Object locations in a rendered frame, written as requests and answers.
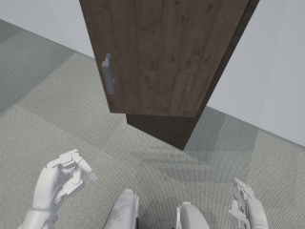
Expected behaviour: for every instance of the left robot forearm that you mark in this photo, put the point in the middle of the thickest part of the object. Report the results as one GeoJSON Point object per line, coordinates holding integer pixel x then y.
{"type": "Point", "coordinates": [39, 219]}

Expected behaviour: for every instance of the left robot thigh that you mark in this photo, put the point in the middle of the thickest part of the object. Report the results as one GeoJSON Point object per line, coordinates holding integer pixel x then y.
{"type": "Point", "coordinates": [123, 212]}

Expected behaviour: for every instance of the handle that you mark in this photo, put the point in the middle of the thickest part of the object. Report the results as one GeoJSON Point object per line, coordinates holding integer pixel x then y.
{"type": "Point", "coordinates": [107, 71]}

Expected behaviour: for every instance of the right robot thigh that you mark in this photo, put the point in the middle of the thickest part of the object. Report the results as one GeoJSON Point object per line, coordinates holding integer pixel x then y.
{"type": "Point", "coordinates": [188, 216]}

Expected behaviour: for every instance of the robot right hand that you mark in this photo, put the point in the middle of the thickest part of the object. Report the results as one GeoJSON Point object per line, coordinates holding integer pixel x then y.
{"type": "Point", "coordinates": [252, 214]}

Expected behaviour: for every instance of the robot thigh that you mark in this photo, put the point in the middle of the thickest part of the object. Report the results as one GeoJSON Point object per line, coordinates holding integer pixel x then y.
{"type": "Point", "coordinates": [188, 216]}
{"type": "Point", "coordinates": [123, 212]}

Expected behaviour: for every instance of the cupboard door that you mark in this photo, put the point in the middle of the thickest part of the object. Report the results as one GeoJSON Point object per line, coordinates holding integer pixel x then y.
{"type": "Point", "coordinates": [164, 53]}

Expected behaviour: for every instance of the robot left hand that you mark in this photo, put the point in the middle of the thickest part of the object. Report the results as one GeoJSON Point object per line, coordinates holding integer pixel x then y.
{"type": "Point", "coordinates": [47, 194]}

